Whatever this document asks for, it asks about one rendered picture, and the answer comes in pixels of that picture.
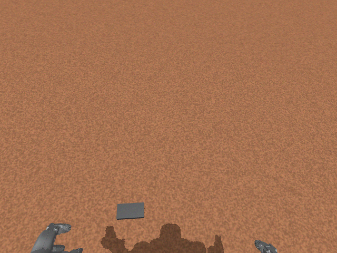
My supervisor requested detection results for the right robot hand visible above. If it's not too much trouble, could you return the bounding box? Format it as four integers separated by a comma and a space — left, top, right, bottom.
254, 240, 277, 253

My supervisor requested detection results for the left robot hand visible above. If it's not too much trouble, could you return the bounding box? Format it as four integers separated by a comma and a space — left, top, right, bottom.
31, 223, 83, 253

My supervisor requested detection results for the small box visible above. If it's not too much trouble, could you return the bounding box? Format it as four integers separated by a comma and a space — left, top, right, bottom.
116, 202, 144, 220

